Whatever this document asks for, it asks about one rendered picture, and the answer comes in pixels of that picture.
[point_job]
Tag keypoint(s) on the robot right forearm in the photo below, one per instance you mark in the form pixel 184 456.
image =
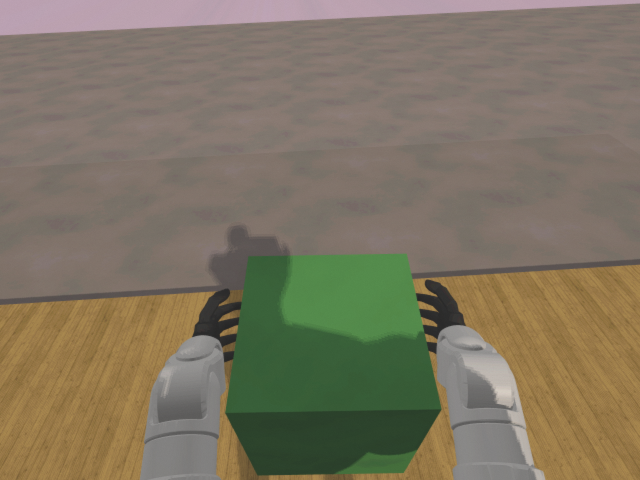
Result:
pixel 485 411

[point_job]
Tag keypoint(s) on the right robot hand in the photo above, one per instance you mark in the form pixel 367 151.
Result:
pixel 447 315

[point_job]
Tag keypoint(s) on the carton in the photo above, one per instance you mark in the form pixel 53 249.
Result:
pixel 331 371

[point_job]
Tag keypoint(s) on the robot left forearm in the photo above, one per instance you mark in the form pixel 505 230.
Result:
pixel 184 414

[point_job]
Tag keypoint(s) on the left robot hand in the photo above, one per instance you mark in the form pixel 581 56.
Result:
pixel 210 315

